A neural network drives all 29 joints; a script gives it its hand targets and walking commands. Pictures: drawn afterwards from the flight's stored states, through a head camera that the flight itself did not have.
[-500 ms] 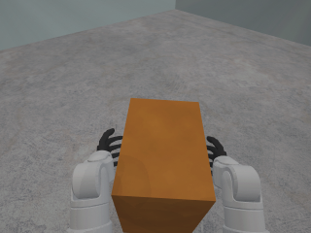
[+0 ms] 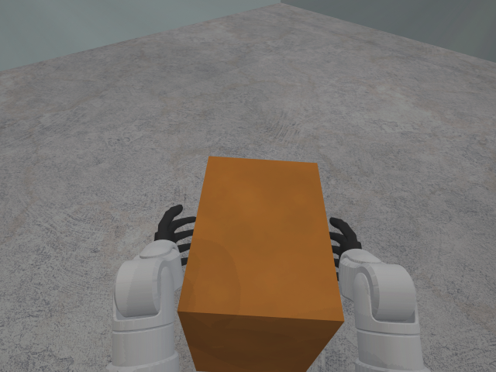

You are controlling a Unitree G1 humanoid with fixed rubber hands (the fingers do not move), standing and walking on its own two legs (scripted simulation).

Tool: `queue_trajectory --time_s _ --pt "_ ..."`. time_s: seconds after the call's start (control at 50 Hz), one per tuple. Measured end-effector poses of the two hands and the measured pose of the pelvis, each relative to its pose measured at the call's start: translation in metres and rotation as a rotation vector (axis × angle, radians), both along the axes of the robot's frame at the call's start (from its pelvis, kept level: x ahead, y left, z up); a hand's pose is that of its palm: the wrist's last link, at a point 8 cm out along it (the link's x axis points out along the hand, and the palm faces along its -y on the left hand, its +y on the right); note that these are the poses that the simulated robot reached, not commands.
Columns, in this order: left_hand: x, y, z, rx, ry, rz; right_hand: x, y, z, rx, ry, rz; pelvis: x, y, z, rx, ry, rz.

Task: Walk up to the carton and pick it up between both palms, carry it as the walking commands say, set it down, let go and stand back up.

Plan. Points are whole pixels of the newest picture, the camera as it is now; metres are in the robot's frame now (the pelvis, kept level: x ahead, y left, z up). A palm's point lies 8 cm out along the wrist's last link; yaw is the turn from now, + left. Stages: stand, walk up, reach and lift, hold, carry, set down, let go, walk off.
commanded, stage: carry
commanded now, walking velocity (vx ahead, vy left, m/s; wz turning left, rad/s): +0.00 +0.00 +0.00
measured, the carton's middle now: (255, 268) +0.30 +0.01 +0.02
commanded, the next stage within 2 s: none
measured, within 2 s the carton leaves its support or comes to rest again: neither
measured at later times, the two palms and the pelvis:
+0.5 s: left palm (199, 246) +0.30 +0.10 +0.09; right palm (376, 267) +0.28 -0.17 +0.07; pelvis +0.00 -0.03 +0.00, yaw -3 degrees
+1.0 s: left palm (292, 250) +0.31 -0.04 +0.07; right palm (483, 302) +0.23 -0.30 +0.08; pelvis -0.02 -0.10 +0.00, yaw -15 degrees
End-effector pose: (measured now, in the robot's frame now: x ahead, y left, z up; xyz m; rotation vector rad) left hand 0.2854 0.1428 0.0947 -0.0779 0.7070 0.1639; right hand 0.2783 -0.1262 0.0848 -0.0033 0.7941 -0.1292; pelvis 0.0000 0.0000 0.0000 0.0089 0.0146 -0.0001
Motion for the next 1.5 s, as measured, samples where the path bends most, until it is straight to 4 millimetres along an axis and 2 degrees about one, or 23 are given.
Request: queue_trajectory --time_s 0.3,0.4,0.6,0.78,0.86,0.98,1.08,1.16,1.28,1.38,1.5 --pt "0.01 0.001 -0.002 -0.001 -0.01 -0.004 0.01 0.001 -0.001 -0.003 -0.01 -0.002 0.007 0.001 0.001 -0.001 0.009 0.0" --pt "0.01 -0.009 -0.003 0.002 -0.007 -0.016 0.007 -0.009 -0.003 0.0 -0.008 -0.013 0.006 -0.005 0.0 0.002 0.014 -0.01" --pt "0.024 -0.079 -0.014 0.014 0.026 -0.115 -0.008 -0.076 -0.019 0.014 0.025 -0.113 0.001 -0.045 -0.004 0.01 0.056 -0.089" --pt "0.024 -0.099 -0.031 -0.04 0.039 -0.153 -0.02 -0.095 -0.022 -0.029 0.036 -0.158 -0.01 -0.053 -0.008 -0.002 0.1 -0.129" --pt "0.021 -0.118 -0.03 -0.038 0.051 -0.193 -0.03 -0.113 -0.018 -0.03 0.049 -0.197 -0.014 -0.063 -0.001 -0.04 0.109 -0.171" --pt "0.022 -0.176 -0.021 -0.05 0.002 -0.263 -0.049 -0.165 -0.008 -0.036 -0.002 -0.275 -0.023 -0.096 -0.003 -0.044 0.112 -0.247" --pt "0.016 -0.238 -0.022 -0.01 -0.022 -0.319 -0.069 -0.222 -0.022 0.003 -0.026 -0.332 -0.03 -0.137 -0.015 -0.026 0.09 -0.297" --pt "0.004 -0.271 -0.025 0.014 0.015 -0.353 -0.089 -0.251 -0.028 0.023 0.012 -0.362 -0.042 -0.157 -0.008 0.011 0.08 -0.323" --pt "-0.01 -0.301 -0.028 -0.018 0.026 -0.388 -0.113 -0.278 -0.023 -0.008 0.022 -0.397 -0.059 -0.177 -0.005 0.003 0.08 -0.358" --pt "-0.023 -0.315 -0.033 -0.07 0.018 -0.417 -0.132 -0.289 -0.014 -0.061 0.014 -0.423 -0.071 -0.185 -0.008 -0.02 0.075 -0.391" --pt "-0.039 -0.329 -0.022 -0.03 0.019 -0.444 -0.151 -0.302 -0.009 -0.028 0.017 -0.446 -0.082 -0.195 0.001 -0.045 0.075 -0.421"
